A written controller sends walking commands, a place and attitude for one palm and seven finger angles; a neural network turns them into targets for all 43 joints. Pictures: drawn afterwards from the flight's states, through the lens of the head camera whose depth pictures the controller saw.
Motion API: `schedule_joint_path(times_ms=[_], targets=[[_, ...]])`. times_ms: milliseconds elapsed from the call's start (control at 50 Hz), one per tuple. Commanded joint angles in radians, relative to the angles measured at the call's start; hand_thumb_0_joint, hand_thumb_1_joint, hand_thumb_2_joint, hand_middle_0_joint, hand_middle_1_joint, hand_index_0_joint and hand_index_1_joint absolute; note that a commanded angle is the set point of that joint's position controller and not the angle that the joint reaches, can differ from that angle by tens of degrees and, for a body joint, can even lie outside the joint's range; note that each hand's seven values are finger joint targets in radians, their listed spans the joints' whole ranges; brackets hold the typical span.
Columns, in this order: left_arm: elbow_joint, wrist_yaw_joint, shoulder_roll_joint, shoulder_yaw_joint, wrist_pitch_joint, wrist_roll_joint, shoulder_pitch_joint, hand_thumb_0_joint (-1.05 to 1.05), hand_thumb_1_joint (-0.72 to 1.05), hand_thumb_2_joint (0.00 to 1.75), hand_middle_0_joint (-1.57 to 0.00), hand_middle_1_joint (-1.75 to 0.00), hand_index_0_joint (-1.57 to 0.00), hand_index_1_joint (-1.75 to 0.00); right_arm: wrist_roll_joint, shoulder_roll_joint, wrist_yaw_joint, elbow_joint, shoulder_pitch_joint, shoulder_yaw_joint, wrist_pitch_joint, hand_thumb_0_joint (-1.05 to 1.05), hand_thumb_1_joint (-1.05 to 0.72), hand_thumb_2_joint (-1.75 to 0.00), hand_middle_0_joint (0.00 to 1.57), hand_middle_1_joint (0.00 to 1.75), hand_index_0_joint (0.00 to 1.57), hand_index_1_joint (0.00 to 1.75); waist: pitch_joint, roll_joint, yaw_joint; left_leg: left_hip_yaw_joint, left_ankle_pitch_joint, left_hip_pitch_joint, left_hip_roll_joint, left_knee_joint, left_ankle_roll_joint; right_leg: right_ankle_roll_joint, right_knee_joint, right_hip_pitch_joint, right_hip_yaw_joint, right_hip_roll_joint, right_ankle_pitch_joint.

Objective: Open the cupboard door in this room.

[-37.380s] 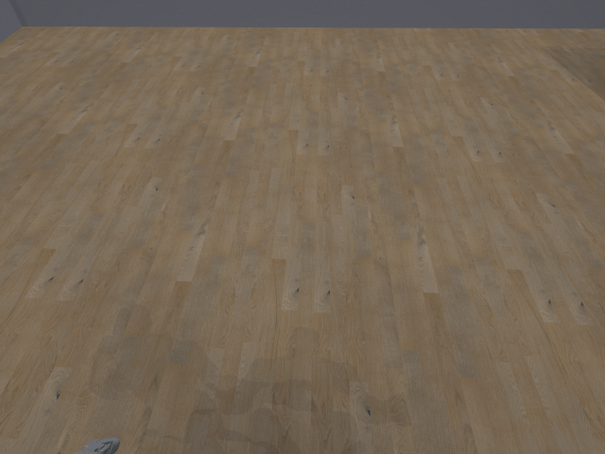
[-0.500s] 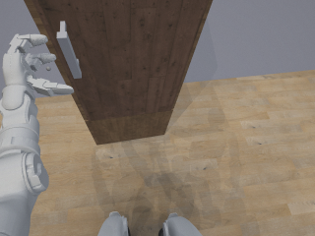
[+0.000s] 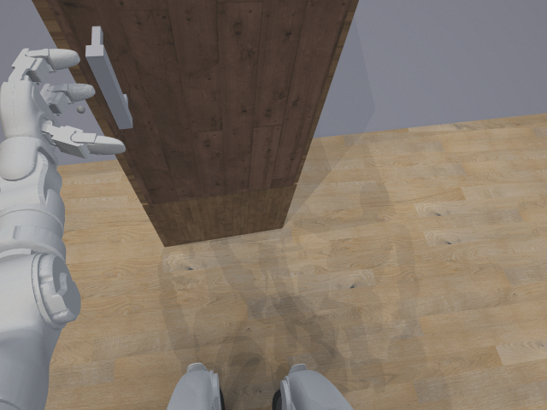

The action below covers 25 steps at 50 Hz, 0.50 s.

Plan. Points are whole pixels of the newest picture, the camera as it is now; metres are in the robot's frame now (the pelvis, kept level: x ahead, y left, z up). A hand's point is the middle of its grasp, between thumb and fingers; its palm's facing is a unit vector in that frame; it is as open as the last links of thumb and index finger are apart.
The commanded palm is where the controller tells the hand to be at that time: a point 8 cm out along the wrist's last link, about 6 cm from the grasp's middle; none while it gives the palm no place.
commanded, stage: slide the fingers in behind the handle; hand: left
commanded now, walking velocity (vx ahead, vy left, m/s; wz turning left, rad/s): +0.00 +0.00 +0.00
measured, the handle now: (112, 81) +0.57 +0.18 +0.09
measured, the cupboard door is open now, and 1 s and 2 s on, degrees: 0 0 0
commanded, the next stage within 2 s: close the thumb around the handle in 1.46 s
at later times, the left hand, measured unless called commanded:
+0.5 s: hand (105, 109) +0.52 +0.19 +0.08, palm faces +0.11 -0.99 +0.00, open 14.1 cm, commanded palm +0.50 +0.22 +0.08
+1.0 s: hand (129, 107) +0.52 +0.16 +0.08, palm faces +0.10 -0.99 -0.01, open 13.9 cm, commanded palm +0.50 +0.19 +0.08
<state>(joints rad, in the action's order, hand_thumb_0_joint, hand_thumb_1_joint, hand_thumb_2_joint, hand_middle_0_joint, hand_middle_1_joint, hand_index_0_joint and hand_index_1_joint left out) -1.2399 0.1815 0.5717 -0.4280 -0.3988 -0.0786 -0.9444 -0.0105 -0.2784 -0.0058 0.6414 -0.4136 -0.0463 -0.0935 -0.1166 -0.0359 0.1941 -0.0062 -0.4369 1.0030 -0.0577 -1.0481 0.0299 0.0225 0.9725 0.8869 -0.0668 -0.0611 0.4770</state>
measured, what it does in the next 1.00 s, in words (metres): stands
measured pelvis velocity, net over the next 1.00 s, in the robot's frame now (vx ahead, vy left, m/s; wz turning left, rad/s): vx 0.00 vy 0.00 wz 0.02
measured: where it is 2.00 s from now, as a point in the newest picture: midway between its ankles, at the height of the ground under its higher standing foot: outside the picture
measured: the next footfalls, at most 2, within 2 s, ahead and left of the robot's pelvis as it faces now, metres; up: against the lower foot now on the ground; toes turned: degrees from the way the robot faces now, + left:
none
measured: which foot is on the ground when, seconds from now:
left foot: down 0.00-1.00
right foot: down 0.00-1.00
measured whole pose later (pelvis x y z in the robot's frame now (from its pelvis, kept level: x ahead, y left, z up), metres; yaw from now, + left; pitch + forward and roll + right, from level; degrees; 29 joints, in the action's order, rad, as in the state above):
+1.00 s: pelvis +0.00 +0.00 +0.00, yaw +1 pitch +23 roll -4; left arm -1.24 0.03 0.42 -0.30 -0.43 -0.06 -0.99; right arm -0.04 -0.26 0.03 0.68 -0.42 -0.02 -0.07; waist -0.13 -0.04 0.18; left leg 0.01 -0.44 1.02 -0.04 -1.06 0.02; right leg 0.03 0.99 0.90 -0.08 -0.05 0.49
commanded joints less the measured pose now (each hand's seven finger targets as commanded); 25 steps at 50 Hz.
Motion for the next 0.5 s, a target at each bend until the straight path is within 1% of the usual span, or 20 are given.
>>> schedule_joint_path(times_ms=[0, 20, 40, 60, 80, 120, 140, 160, 180, 200, 240, 260, 320, 340, 360, 380, 420, 440, 460, 480], targets=[[0.245, -0.006, 0.235, -0.002, -0.065, -0.010, -0.462, 0.00, -0.50, 0.30, -0.30, -1.20, -0.30, -1.20, -0.010, -0.183, -0.011, -0.035, -0.176, 0.074, 0.019, 0.00, -0.90, -0.90, 0.20, 0.30, 0.20, 0.30, -0.466, -0.159, 0.010, 0.074, 0.381, -0.493, 0.017, 0.084, 0.004, -0.007, -0.117, -0.049, 0.039, -0.015, -0.323], [0.236, -0.010, 0.201, 0.027, -0.065, -0.006, -0.467, 0.00, -0.50, 0.30, -0.30, -1.20, -0.30, -1.20, -0.009, -0.178, -0.009, -0.029, -0.176, 0.074, 0.019, 0.00, -0.90, -0.90, 0.20, 0.30, 0.20, 0.30, -0.461, -0.168, 0.017, 0.078, 0.390, -0.511, 0.015, 0.084, 0.001, -0.008, -0.118, -0.028, 0.034, -0.015, -0.319], [0.230, -0.013, 0.196, 0.029, -0.063, -0.006, -0.480, 0.00, -0.50, 0.30, -0.30, -1.20, -0.30, -1.20, -0.012, -0.180, -0.008, -0.023, -0.178, 0.075, 0.020, 0.00, -0.90, -0.90, 0.20, 0.30, 0.20, 0.30, -0.452, -0.149, 0.023, 0.082, 0.377, -0.503, 0.013, 0.081, 0.002, -0.010, -0.120, -0.024, 0.034, -0.016, -0.309], [0.216, -0.016, 0.203, 0.021, -0.058, -0.006, -0.460, 0.00, -0.50, 0.30, -0.30, -1.20, -0.30, -1.20, -0.011, -0.182, -0.006, -0.023, -0.179, 0.076, 0.021, 0.00, -0.90, -0.90, 0.20, 0.30, 0.20, 0.30, -0.446, -0.142, 0.019, 0.078, 0.364, -0.492, 0.015, 0.082, 0.003, -0.010, -0.125, -0.029, 0.036, -0.016, -0.303], [0.225, -0.017, 0.203, 0.027, -0.058, -0.004, -0.476, 0.00, -0.50, 0.30, -0.30, -1.20, -0.30, -1.20, -0.011, -0.183, -0.007, -0.022, -0.179, 0.075, 0.022, 0.00, -0.90, -0.90, 0.20, 0.30, 0.20, 0.30, -0.447, -0.139, 0.024, 0.078, 0.354, -0.486, 0.015, 0.084, 0.004, -0.010, -0.127, -0.034, 0.038, -0.016, -0.298], [0.243, -0.016, 0.168, 0.052, -0.064, -0.002, -0.486, 0.00, -0.50, 0.30, -0.30, -1.20, -0.30, -1.20, -0.011, -0.178, -0.005, -0.018, -0.181, 0.079, 0.023, 0.00, -0.90, -0.90, 0.20, 0.30, 0.20, 0.30, -0.469, -0.168, 0.025, 0.081, 0.387, -0.520, 0.015, 0.080, 0.001, -0.007, -0.121, -0.019, 0.034, -0.016, -0.317], [0.227, -0.017, 0.156, 0.058, -0.058, -0.004, -0.485, 0.00, -0.50, 0.30, -0.30, -1.20, -0.30, -1.20, -0.013, -0.178, -0.004, -0.014, -0.180, 0.078, 0.024, 0.00, -0.90, -0.90, 0.20, 0.30, 0.20, 0.30, -0.450, -0.157, 0.029, 0.081, 0.375, -0.512, 0.015, 0.079, 0.002, -0.007, -0.124, -0.012, 0.033, -0.016, -0.308], [0.228, -0.020, 0.176, 0.045, -0.058, -0.003, -0.489, 0.00, -0.50, 0.30, -0.30, -1.20, -0.30, -1.20, -0.013, -0.180, -0.003, -0.011, -0.184, 0.077, 0.024, 0.00, -0.90, -0.90, 0.20, 0.30, 0.20, 0.30, -0.451, -0.155, 0.024, 0.083, 0.368, -0.506, 0.014, 0.082, 0.001, -0.007, -0.124, -0.018, 0.032, -0.016, -0.301], [0.236, -0.020, 0.142, 0.074, -0.057, -0.003, -0.499, 0.00, -0.50, 0.30, -0.30, -1.20, -0.30, -1.20, -0.012, -0.177, -0.002, -0.013, -0.180, 0.079, 0.025, 0.00, -0.90, -0.90, 0.20, 0.30, 0.20, 0.30, -0.448, -0.159, 0.035, 0.082, 0.367, -0.514, 0.015, 0.081, 0.002, -0.007, -0.126, -0.008, 0.033, -0.016, -0.301], [0.247, -0.021, 0.119, 0.084, -0.062, -0.006, -0.518, 0.00, -0.50, 0.30, -0.30, -1.20, -0.30, -1.20, -0.016, -0.174, -0.001, -0.008, -0.186, 0.079, 0.028, 0.00, -0.90, -0.90, 0.20, 0.30, 0.20, 0.30, -0.456, -0.163, 0.038, 0.088, 0.384, -0.529, 0.015, 0.080, 0.002, -0.004, -0.121, -0.002, 0.029, -0.016, -0.307], [0.252, -0.026, 0.144, 0.059, -0.064, -0.006, -0.491, 0.00, -0.50, 0.30, -0.30, -1.20, -0.30, -1.20, -0.017, -0.177, 0.001, -0.006, -0.188, 0.083, 0.028, 0.00, -0.90, -0.90, 0.20, 0.30, 0.20, 0.30, -0.487, -0.168, 0.021, 0.088, 0.411, -0.545, 0.015, 0.078, -0.002, -0.003, -0.118, -0.017, 0.028, -0.017, -0.325], [0.255, -0.026, 0.113, 0.080, -0.065, -0.008, -0.488, 0.00, -0.50, 0.30, -0.30, -1.20, -0.30, -1.20, -0.017, -0.173, 0.005, -0.008, -0.185, 0.083, 0.029, 0.00, -0.90, -0.90, 0.20, 0.30, 0.20, 0.30, -0.481, -0.169, 0.025, 0.087, 0.419, -0.550, 0.016, 0.079, -0.002, -0.003, -0.120, -0.017, 0.027, -0.018, -0.335], [0.274, -0.032, 0.056, 0.119, -0.074, -0.011, -0.505, 0.00, -0.50, 0.30, -0.30, -1.20, -0.30, -1.20, -0.018, -0.167, 0.011, -0.002, -0.180, 0.086, 0.030, 0.00, -0.90, -0.90, 0.20, 0.30, 0.20, 0.30, -0.478, -0.177, 0.033, 0.092, 0.434, -0.572, 0.015, 0.076, -0.004, -0.002, -0.118, 0.003, 0.022, -0.019, -0.340], [0.256, -0.037, 0.074, 0.102, -0.072, -0.010, -0.491, 0.00, -0.50, 0.30, -0.30, -1.20, -0.30, -1.20, -0.017, -0.170, 0.012, 0.001, -0.178, 0.087, 0.029, 0.00, -0.90, -0.90, 0.20, 0.30, 0.20, 0.30, -0.458, -0.168, 0.028, 0.091, 0.415, -0.559, 0.015, 0.078, -0.005, -0.001, -0.122, 0.005, 0.022, -0.019, -0.326], [0.257, -0.044, 0.086, 0.095, -0.073, -0.010, -0.504, 0.00, -0.50, 0.30, -0.30, -1.20, -0.30, -1.20, -0.017, -0.174, 0.011, 0.002, -0.179, 0.086, 0.029, 0.00, -0.90, -0.90, 0.20, 0.30, 0.20, 0.30, -0.454, -0.147, 0.033, 0.095, 0.406, -0.549, 0.015, 0.081, -0.003, -0.002, -0.122, -0.001, 0.024, -0.019, -0.321], [0.254, -0.047, 0.068, 0.109, -0.072, -0.008, -0.505, 0.00, -0.50, 0.30, -0.30, -1.20, -0.30, -1.20, -0.017, -0.171, 0.011, -0.002, -0.174, 0.086, 0.029, 0.00, -0.90, -0.90, 0.20, 0.30, 0.20, 0.30, -0.449, -0.150, 0.033, 0.094, 0.390, -0.540, 0.017, 0.083, -0.004, -0.002, -0.121, 0.001, 0.024, -0.018, -0.310], [0.259, -0.065, 0.066, 0.098, -0.079, -0.009, -0.526, 0.00, -0.50, 0.30, -0.30, -1.20, -0.30, -1.20, -0.019, -0.168, 0.012, -0.001, -0.173, 0.086, 0.032, 0.00, -0.90, -0.90, 0.20, 0.30, 0.20, 0.30, -0.461, -0.172, 0.028, 0.099, 0.406, -0.560, 0.016, 0.081, -0.008, 0.000, -0.114, 0.014, 0.021, -0.016, -0.311], [0.231, -0.077, 0.071, 0.084, -0.073, -0.007, -0.500, 0.00, -0.50, 0.30, -0.30, -1.20, -0.30, -1.20, -0.019, -0.168, 0.012, -0.001, -0.171, 0.085, 0.031, 0.00, -0.90, -0.90, 0.20, 0.30, 0.20, 0.30, -0.444, -0.147, 0.024, 0.098, 0.395, -0.541, 0.017, 0.083, -0.007, 0.000, -0.115, 0.009, 0.019, -0.017, -0.303], [0.224, -0.089, 0.085, 0.070, -0.070, -0.007, -0.506, 0.00, -0.50, 0.30, -0.30, -1.20, -0.30, -1.20, -0.021, -0.170, 0.012, -0.005, -0.170, 0.084, 0.032, 0.00, -0.90, -0.90, 0.20, 0.30, 0.20, 0.30, -0.437, -0.140, 0.027, 0.092, 0.387, -0.520, 0.019, 0.083, -0.005, -0.003, -0.115, 0.001, 0.022, -0.014, -0.305], [0.214, -0.102, 0.115, 0.043, -0.068, -0.001, -0.490, 0.00, -0.50, 0.30, -0.30, -1.20, -0.30, -1.20, -0.023, -0.171, 0.014, -0.011, -0.173, 0.081, 0.032, 0.00, -0.90, -0.90, 0.20, 0.30, 0.20, 0.30, -0.440, -0.121, 0.012, 0.086, 0.386, -0.494, 0.024, 0.083, -0.002, -0.004, -0.112, -0.029, 0.025, -0.014, -0.316]])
